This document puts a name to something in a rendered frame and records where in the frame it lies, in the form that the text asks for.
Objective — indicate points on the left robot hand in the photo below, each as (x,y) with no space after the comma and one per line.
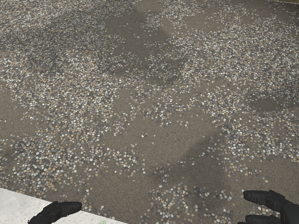
(54,211)

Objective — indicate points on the right robot hand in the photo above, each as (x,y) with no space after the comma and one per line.
(289,212)

